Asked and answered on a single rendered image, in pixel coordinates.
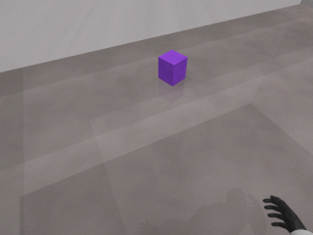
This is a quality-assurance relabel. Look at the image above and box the carton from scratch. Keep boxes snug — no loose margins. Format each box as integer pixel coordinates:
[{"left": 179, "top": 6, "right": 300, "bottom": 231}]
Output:
[{"left": 158, "top": 50, "right": 188, "bottom": 86}]

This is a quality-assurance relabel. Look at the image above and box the right robot hand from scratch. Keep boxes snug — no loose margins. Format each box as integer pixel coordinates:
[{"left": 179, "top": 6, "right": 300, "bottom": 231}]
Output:
[{"left": 262, "top": 195, "right": 307, "bottom": 233}]

